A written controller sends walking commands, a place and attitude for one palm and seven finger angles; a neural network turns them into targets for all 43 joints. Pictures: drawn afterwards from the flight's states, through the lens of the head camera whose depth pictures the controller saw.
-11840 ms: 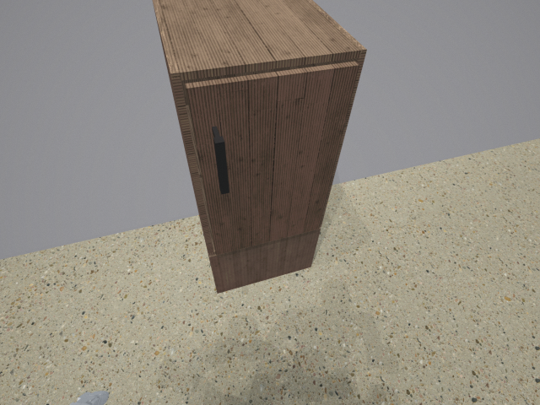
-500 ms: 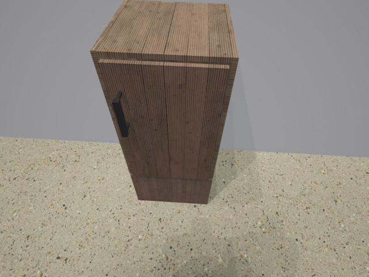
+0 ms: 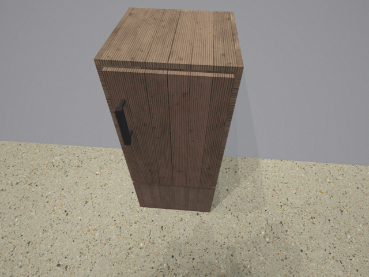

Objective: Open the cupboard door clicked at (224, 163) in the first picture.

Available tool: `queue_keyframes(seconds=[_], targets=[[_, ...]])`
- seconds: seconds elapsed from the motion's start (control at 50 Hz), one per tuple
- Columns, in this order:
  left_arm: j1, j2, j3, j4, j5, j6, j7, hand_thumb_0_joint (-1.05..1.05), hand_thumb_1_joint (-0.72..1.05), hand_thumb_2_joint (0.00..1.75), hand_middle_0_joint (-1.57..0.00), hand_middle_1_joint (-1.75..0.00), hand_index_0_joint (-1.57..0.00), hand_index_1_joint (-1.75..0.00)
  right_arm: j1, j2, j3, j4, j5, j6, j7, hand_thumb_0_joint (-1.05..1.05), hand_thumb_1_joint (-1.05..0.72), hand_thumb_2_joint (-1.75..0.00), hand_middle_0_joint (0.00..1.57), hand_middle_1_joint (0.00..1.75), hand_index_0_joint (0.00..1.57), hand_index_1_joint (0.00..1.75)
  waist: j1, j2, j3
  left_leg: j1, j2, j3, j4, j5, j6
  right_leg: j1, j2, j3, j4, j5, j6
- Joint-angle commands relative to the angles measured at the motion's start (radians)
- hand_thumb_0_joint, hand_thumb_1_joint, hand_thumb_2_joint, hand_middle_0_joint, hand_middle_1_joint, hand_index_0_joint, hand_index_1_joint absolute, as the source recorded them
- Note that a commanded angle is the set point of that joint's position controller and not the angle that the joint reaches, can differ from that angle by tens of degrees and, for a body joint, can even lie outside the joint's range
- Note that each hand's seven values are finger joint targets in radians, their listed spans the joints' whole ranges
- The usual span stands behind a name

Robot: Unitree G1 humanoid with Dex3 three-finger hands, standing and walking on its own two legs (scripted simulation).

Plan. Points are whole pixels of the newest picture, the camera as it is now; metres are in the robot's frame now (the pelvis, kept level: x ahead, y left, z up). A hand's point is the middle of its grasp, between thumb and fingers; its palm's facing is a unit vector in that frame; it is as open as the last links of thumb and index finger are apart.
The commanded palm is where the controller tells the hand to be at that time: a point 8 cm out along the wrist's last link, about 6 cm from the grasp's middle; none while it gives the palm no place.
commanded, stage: come to a stop and stand still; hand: left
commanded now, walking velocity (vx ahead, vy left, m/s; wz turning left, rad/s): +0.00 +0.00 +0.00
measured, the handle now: (125, 122) +0.55 +0.23 -0.03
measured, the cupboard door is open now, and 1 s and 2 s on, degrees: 0 0 0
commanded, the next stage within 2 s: look again from close up in 0.10 s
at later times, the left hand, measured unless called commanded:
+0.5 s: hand out of the picture +0.00 +0.20 -0.19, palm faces +0.01 -0.98 -0.20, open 7.3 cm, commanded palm none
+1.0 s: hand (87, 253) +0.17 +0.22 -0.03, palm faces +0.24 -0.97 -0.10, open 7.6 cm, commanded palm +0.10 +0.27 -0.06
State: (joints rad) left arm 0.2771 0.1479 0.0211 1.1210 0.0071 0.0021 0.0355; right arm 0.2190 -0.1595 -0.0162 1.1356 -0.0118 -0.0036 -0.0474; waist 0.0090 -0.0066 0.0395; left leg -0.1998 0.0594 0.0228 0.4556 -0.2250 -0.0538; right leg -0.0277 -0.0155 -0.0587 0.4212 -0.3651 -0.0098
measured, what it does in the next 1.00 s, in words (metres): stands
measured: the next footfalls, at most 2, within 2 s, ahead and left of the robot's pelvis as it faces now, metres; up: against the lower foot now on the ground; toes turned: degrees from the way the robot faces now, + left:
none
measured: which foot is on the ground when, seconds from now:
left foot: down 0.00-1.00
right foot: down 0.00-1.00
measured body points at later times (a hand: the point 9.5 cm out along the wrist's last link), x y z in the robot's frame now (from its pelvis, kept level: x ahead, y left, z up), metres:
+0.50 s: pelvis -0.02 +0.02 -0.01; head +0.00 +0.03 +0.44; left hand +0.00 +0.25 -0.17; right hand +0.00 -0.21 -0.16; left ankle +0.01 +0.15 -0.74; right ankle -0.09 -0.10 -0.74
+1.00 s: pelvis -0.03 +0.02 -0.02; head -0.01 +0.02 +0.43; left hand +0.15 +0.27 -0.03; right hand +0.10 -0.23 -0.13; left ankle +0.01 +0.15 -0.74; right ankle -0.08 -0.10 -0.74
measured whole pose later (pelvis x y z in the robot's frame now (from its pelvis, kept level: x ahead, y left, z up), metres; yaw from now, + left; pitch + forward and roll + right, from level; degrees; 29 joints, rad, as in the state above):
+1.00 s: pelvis -0.03 +0.02 -0.02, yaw +0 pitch +6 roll +0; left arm 0.38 0.17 0.14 0.19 -0.16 -0.22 -0.01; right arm 0.24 -0.20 -0.04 0.78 0.02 -0.24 -0.07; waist -0.02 0.00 -0.07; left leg -0.53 0.03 0.02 0.71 -0.28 -0.01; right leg -0.37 -0.05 -0.06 0.73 -0.46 0.01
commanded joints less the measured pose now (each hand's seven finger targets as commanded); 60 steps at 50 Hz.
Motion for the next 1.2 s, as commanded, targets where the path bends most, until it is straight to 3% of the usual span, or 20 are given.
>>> queue_keyframes(seconds=[0.0,0.16,0.18,0.2,0.26,0.34,0.4,0.52,0.76,0.78,0.8,0.82,0.84,0.86,0.88,0.92,0.96,1.04,1.08,1.18], targets=[[0.086,0.105,0.013,-0.019,0.002,-0.011,0.005,0.00,0.90,0.90,-0.20,-0.30,-0.20,-0.30,0.061,-0.087,-0.008,-0.026,0.002,-0.007,0.001,0.00,-0.90,-0.90,0.20,0.30,0.20,0.30,-0.005,-0.004,0.012,0.094,0.051,-0.030,-0.026,0.335,0.052,-0.115,-0.103,0.054,-0.076,0.421,-0.005],[0.080,0.108,0.013,-0.023,0.002,-0.011,0.006,0.00,0.90,0.90,-0.20,-0.30,-0.20,-0.30,0.071,-0.088,-0.007,-0.023,0.002,-0.007,0.002,0.00,-0.90,-0.90,0.20,0.30,0.20,0.30,-0.007,0.000,0.028,0.086,0.049,-0.029,-0.041,0.305,0.051,-0.111,-0.101,0.054,-0.089,0.389,-0.005],[0.168,0.123,0.005,-0.014,0.023,-0.056,0.045,0.00,0.90,0.90,-0.20,-0.30,-0.20,-0.30,-0.037,-0.122,-0.011,-0.110,0.006,-0.022,0.021,0.00,-0.90,-0.90,0.20,0.30,0.20,0.30,0.033,-0.083,0.094,-0.034,0.034,0.031,0.224,0.263,0.038,-0.202,-0.151,0.166,-0.114,0.873,0.052],[0.107,0.163,0.012,-0.063,0.023,-0.064,0.039,0.00,0.90,0.90,-0.20,-0.30,-0.20,-0.30,0.027,-0.056,-0.005,-0.145,0.003,-0.014,0.032,0.00,-0.90,-0.90,0.20,0.30,0.20,0.30,-0.033,-0.103,0.063,-0.119,0.004,0.005,0.206,-0.075,0.061,-0.129,-0.193,0.138,-0.038,0.933,-0.009],[0.065,0.152,0.007,-0.115,0.011,-0.062,0.028,0.00,0.90,0.90,-0.20,-0.30,-0.20,-0.30,0.123,-0.069,-0.003,-0.140,-0.003,-0.016,0.034,0.00,-0.90,-0.90,0.20,0.30,0.20,0.30,-0.052,-0.044,-0.077,-0.031,-0.003,0.022,0.115,0.096,0.081,-0.078,-0.117,0.064,0.093,0.748,-0.048],[0.103,0.120,0.003,-0.123,0.009,-0.029,0.024,0.00,0.90,0.90,-0.20,-0.30,-0.20,-0.30,0.096,-0.116,-0.004,-0.149,-0.002,-0.019,0.022,0.00,-0.90,-0.90,0.20,0.30,0.20,0.30,-0.011,0.138,-0.022,-0.027,0.066,-0.055,0.095,0.350,0.113,-0.159,-0.047,0.047,0.083,0.257,-0.028],[0.090,0.125,-0.002,-0.119,0.009,-0.016,0.016,0.00,0.90,0.90,-0.20,-0.30,-0.20,-0.30,0.068,-0.116,-0.002,-0.163,-0.002,-0.009,0.023,0.00,-0.90,-0.90,0.20,0.30,0.20,0.30,-0.010,0.013,0.063,-0.096,0.046,-0.055,0.058,0.111,0.104,-0.211,-0.049,0.069,0.028,0.105,-0.029],[0.082,0.132,-0.002,-0.123,0.011,-0.006,0.005,0.00,0.90,0.90,-0.20,-0.30,-0.20,-0.30,0.066,-0.133,-0.005,-0.155,-0.005,-0.011,0.027,0.00,-0.90,-0.90,0.20,0.30,0.20,0.30,-0.004,0.054,0.063,-0.110,0.052,-0.090,-0.043,-0.071,0.110,-0.234,-0.039,0.059,0.029,-0.031,-0.021],[0.080,0.161,-0.004,-0.094,0.010,-0.018,0.000,0.00,0.90,0.90,-0.20,-0.30,-0.20,-0.30,0.053,-0.140,-0.003,-0.120,0.001,-0.024,0.024,0.00,-0.90,-0.90,0.20,0.30,0.20,0.30,-0.001,0.007,-0.011,-0.010,0.045,-0.042,-0.002,0.149,0.099,-0.204,-0.077,0.085,0.003,0.170,-0.013],[0.152,0.141,-0.008,-0.076,0.019,-0.034,0.036,0.00,0.90,0.90,-0.20,-0.30,-0.20,-0.30,-0.020,-0.149,-0.008,-0.181,0.009,-0.023,0.029,0.00,-0.90,-0.90,0.20,0.30,0.20,0.30,0.024,-0.026,0.036,-0.053,0.055,-0.028,0.198,0.224,0.068,-0.244,-0.131,0.185,-0.070,0.502,0.001],[-0.577,0.425,0.173,-1.632,-0.169,-0.246,0.047,0.00,0.88,0.89,-0.20,-0.32,-0.20,-0.32,0.055,-0.285,-0.045,-0.468,0.048,-0.174,-0.017,0.00,-0.90,-0.90,0.20,0.30,0.20,0.30,-0.113,0.147,-0.482,0.214,-0.049,0.000,0.065,0.350,0.094,-0.181,-0.036,0.016,0.087,0.535,-0.028],[-0.103,0.355,0.169,-1.389,-0.096,-0.205,0.087,0.00,0.85,0.88,-0.20,-0.33,-0.20,-0.33,-0.023,-0.192,-0.011,-0.418,0.049,-0.268,-0.058,0.00,-0.90,-0.90,0.20,0.30,0.20,0.30,0.005,0.287,-0.487,0.345,0.005,-0.024,0.029,0.478,0.099,-0.238,0.008,-0.011,0.194,0.341,-0.031],[0.159,0.099,0.033,-1.217,-0.130,-0.077,0.109,0.00,0.83,0.87,-0.21,-0.34,-0.21,-0.34,-0.040,-0.150,-0.030,-0.401,0.069,-0.298,-0.054,0.00,-0.90,-0.90,0.20,0.30,0.20,0.30,-0.038,0.245,-0.308,0.204,-0.003,-0.040,-0.001,0.399,0.074,-0.364,0.024,-0.063,0.235,0.138,-0.010],[0.163,0.005,0.000,-1.154,-0.157,-0.065,0.082,0.00,0.81,0.86,-0.21,-0.36,-0.21,-0.36,0.001,-0.149,-0.036,-0.391,0.075,-0.301,-0.047,0.00,-0.90,-0.90,0.20,0.30,0.20,0.30,-0.050,0.151,-0.183,0.103,-0.014,-0.044,0.035,0.319,0.077,-0.398,0.014,-0.058,0.210,0.118,-0.003],[0.053,0.098,0.095,-1.181,-0.162,-0.109,0.064,0.00,0.78,0.85,-0.21,-0.37,-0.21,-0.37,-0.027,-0.180,-0.058,-0.437,0.059,-0.300,-0.047,0.00,-0.90,-0.90,0.20,0.30,0.20,0.30,-0.061,0.061,-0.081,-0.031,-0.031,-0.053,0.083,0.174,0.070,-0.442,0.017,-0.067,0.156,0.113,0.000],[0.164,0.123,0.199,-0.992,-0.172,-0.233,-0.015,0.00,0.74,0.83,-0.21,-0.40,-0.21,-0.40,-0.034,-0.191,-0.074,-0.476,0.028,-0.288,-0.047,0.00,-0.90,-0.90,0.20,0.30,0.20,0.30,-0.043,-0.133,-0.059,-0.204,-0.052,-0.035,0.200,0.083,0.068,-0.556,0.031,-0.081,0.187,0.104,0.002],[0.294,0.085,0.226,-0.861,-0.195,-0.378,-0.146,0.00,0.69,0.81,-0.22,-0.43,-0.22,-0.43,-0.062,-0.186,-0.092,-0.525,0.017,-0.282,-0.019,0.00,-0.90,-0.90,0.20,0.30,0.20,0.30,0.019,-0.199,-0.134,-0.321,-0.054,-0.020,0.328,0.135,0.052,-0.617,0.037,-0.079,0.342,0.182,-0.002],[0.263,0.177,0.300,-0.858,-0.274,-0.635,-0.446,0.00,0.60,0.77,-0.22,-0.50,-0.22,-0.50,-0.116,-0.196,-0.112,-0.640,0.025,-0.294,0.031,0.00,-0.90,-0.90,0.20,0.30,0.20,0.30,0.064,-0.033,-0.282,-0.508,-0.066,-0.008,0.534,0.075,0.047,-0.694,0.015,0.023,0.537,0.204,-0.020],[0.211,0.222,0.349,-0.949,-0.336,-0.611,-0.518,0.00,0.55,0.75,-0.22,-0.53,-0.22,-0.53,-0.134,-0.206,-0.111,-0.716,0.036,-0.288,0.028,0.00,-0.90,-0.90,0.20,0.30,0.20,0.30,0.064,-0.011,-0.385,-0.542,-0.071,0.015,0.583,0.026,0.060,-0.688,0.005,0.074,0.538,0.139,-0.007],[-0.042,0.272,0.372,-1.242,-0.399,-0.542,-0.497,0.00,0.43,0.70,-0.23,-0.60,-0.23,-0.60,-0.076,-0.191,-0.090,-0.758,0.040,-0.278,-0.018,0.00,-0.90,-0.90,0.20,0.30,0.20,0.30,-0.001,0.051,-0.395,-0.580,-0.041,-0.012,0.659,-0.072,0.081,-0.768,0.016,0.147,0.500,-0.044,0.018]])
